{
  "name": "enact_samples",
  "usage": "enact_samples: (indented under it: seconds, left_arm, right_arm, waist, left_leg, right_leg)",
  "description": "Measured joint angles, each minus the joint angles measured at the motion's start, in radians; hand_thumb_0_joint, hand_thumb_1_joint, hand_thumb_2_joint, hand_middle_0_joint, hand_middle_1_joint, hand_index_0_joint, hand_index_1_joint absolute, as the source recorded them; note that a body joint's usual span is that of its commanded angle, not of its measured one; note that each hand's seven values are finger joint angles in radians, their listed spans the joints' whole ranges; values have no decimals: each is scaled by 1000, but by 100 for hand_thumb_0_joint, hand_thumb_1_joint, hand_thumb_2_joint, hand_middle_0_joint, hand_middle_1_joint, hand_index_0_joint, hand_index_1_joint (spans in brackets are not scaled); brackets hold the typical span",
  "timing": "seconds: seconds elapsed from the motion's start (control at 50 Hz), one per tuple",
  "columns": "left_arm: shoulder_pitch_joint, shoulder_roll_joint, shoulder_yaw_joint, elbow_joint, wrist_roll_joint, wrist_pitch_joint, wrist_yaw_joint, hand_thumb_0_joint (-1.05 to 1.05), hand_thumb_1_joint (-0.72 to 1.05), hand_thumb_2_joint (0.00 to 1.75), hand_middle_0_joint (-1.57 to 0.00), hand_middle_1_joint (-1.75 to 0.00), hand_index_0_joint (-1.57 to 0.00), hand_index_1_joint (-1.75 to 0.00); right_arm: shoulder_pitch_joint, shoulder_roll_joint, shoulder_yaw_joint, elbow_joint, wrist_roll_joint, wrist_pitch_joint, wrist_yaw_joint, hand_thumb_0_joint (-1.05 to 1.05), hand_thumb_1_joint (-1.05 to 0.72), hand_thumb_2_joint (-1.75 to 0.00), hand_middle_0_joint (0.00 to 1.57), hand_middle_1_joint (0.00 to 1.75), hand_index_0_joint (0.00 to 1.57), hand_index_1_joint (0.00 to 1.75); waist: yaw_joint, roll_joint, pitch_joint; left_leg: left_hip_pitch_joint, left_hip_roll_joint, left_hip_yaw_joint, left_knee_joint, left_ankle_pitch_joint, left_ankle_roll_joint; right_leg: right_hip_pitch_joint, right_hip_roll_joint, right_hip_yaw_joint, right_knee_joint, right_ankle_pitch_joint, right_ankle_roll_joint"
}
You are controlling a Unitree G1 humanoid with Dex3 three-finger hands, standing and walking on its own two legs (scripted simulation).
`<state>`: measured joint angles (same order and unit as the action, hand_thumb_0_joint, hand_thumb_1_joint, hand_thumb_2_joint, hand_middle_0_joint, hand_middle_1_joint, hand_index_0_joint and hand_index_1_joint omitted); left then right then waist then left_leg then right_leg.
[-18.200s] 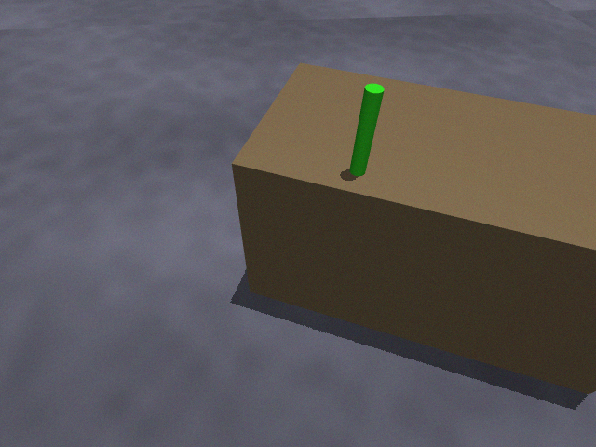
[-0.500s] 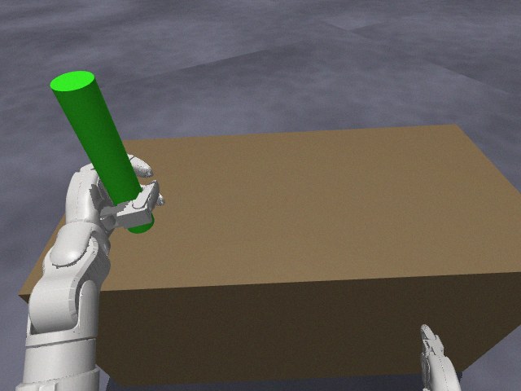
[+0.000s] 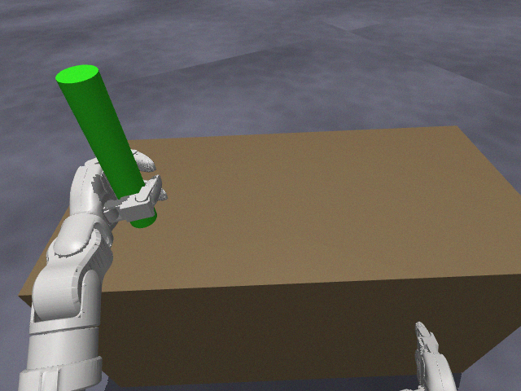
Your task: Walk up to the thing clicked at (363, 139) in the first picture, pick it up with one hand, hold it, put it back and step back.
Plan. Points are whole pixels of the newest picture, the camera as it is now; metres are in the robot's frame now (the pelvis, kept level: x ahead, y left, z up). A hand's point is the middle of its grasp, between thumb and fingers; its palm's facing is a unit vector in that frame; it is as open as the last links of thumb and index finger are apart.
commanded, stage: hold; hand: left
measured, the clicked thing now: (117, 160) +0.33 +0.18 +0.24
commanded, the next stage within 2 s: crouch in 0.58 s
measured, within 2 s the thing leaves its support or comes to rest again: neither
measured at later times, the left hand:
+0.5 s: hand (142, 199) +0.32 +0.16 +0.18, palm faces +0.11 -0.99 +0.02, open 5.0 cm
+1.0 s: hand (148, 206) +0.34 +0.17 +0.16, palm faces +0.14 -0.99 +0.02, open 5.0 cm
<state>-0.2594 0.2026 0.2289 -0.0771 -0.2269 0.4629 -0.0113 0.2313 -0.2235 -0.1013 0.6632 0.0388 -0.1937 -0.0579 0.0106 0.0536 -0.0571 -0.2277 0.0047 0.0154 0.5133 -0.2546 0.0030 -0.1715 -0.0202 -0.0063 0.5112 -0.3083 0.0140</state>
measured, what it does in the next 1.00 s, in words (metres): stands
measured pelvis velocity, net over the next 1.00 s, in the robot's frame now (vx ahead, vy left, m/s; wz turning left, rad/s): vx -0.01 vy -0.01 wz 0.00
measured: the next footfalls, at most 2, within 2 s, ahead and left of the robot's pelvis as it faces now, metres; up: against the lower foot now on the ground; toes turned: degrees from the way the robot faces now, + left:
none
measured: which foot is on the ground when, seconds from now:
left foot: down 0.00-1.00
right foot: down 0.00-1.00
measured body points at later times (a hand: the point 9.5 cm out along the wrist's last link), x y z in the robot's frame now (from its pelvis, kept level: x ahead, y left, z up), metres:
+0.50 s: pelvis +0.00 +0.00 +0.00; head -0.04 -0.02 +0.45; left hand +0.31 +0.22 +0.19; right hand +0.17 -0.25 -0.08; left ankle +0.01 +0.12 -0.74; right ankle -0.02 -0.13 -0.74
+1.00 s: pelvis -0.01 -0.01 +0.00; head -0.03 -0.02 +0.45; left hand +0.32 +0.22 +0.16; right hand +0.16 -0.26 -0.08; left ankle +0.01 +0.12 -0.74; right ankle -0.02 -0.13 -0.74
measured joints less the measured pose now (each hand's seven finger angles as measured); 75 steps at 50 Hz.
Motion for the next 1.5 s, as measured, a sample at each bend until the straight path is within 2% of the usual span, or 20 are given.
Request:
enact_samples:
  seconds: [0.12,0.24,0.32,0.44,0.52,0.7,0.8,0.94,1.02,1.18,1.28,1.36,1.5]
  left_arm:
    - [50,-22,-10,-55,13,-3,21,-3,16,118,-102,-117,-104,-120]
    - [64,-10,-7,-105,27,-30,42,-3,16,118,-101,-118,-104,-120]
    - [33,3,-1,-84,17,-31,27,-3,16,118,-102,-118,-104,-120]
    - [19,3,-8,-35,-1,13,-4,-3,16,119,-102,-117,-104,-120]
    - [37,-12,-10,-32,1,26,3,-3,16,118,-102,-117,-104,-120]
    - [58,-17,-8,-106,18,-28,37,-3,17,117,-101,-118,-103,-120]
    - [18,-4,-13,-63,13,-30,23,-3,15,119,-102,-117,-104,-120]
    - [-3,1,-8,68,10,-15,-1,-3,14,121,-103,-116,-105,-119]
    - [-15,5,9,157,20,-78,2,-3,15,121,-103,-115,-105,-119]
    - [-85,42,19,369,49,-298,-2,-3,15,120,-102,-115,-105,-119]
    - [-135,65,23,501,46,-411,-14,-3,15,120,-102,-115,-105,-119]
    - [-163,71,33,591,36,-481,-19,-3,15,120,-102,-115,-104,-119]
    - [-177,82,36,688,43,-559,-29,-3,15,120,-102,-115,-105,-119]
  right_arm:
    - [17,5,-8,-22,-1,4,10,-2,53,-5,5,5,6,5]
    - [13,0,-11,-10,-7,3,-7,-2,53,-5,5,5,6,5]
    - [-1,0,-6,11,-8,0,-13,-2,53,-5,5,5,5,5]
    - [-10,5,3,11,-2,1,4,-2,53,-5,5,5,5,5]
    - [1,9,1,-11,-2,0,15,-2,53,-5,5,5,6,5]
    - [20,3,-3,-7,-7,-8,-6,-2,53,-5,5,5,6,5]
    - [-6,-1,2,34,-7,-5,-13,-2,54,-5,5,5,5,5]
    - [-28,6,5,40,-6,-7,3,-2,56,-4,5,5,6,5]
    - [-24,13,13,37,-9,-21,9,-2,56,-4,5,5,6,5]
    - [-46,13,17,56,-17,-37,4,-2,57,-4,5,5,6,5]
    - [-47,-5,3,39,-17,-22,-2,-2,56,-4,5,5,6,5]
    - [-36,-14,-5,21,-13,-2,-3,-2,55,-4,5,5,6,5]
    - [-22,-5,2,-26,-12,40,2,-2,55,-4,5,5,6,5]
  waist:
    - [-1,-8,17]
    - [-1,-5,15]
    - [1,-1,3]
    - [4,6,-2]
    - [3,4,9]
    - [-2,-4,19]
    - [-1,0,5]
    - [-6,2,9]
    - [-14,-17,27]
    - [-41,-52,48]
    - [-54,-48,32]
    - [-56,-46,17]
    - [-56,-51,5]
  left_leg:
    - [-6,2,3,4,-1,0]
    - [-1,4,3,12,-7,-1]
    - [7,3,-1,11,-7,0]
    - [8,1,-3,1,1,0]
    - [2,1,-2,-2,7,-1]
    - [-1,6,-2,4,4,-5]
    - [5,5,-4,3,4,-5]
    - [-2,3,-4,-8,15,-5]
    - [-21,4,-5,-5,20,-6]
    - [-103,11,-1,47,7,-8]
    - [-139,16,8,74,-8,-5]
    - [-161,18,14,88,-18,-3]
    - [-211,20,18,122,-35,-1]
  right_leg:
    - [-5,2,3,0,3,0]
    - [2,4,3,2,0,0]
    - [12,3,-1,-1,-1,1]
    - [11,1,-3,-5,4,0]
    - [2,1,-2,-2,6,-1]
    - [-1,6,-2,6,4,-5]
    - [5,5,-4,5,2,-5]
    - [-6,3,-3,3,8,-5]
    - [-28,4,-5,13,9,-7]
    - [-111,11,1,60,2,-9]
    - [-145,15,10,75,-4,-6]
    - [-167,16,17,85,-9,-3]
    - [-219,18,21,118,-24,-2]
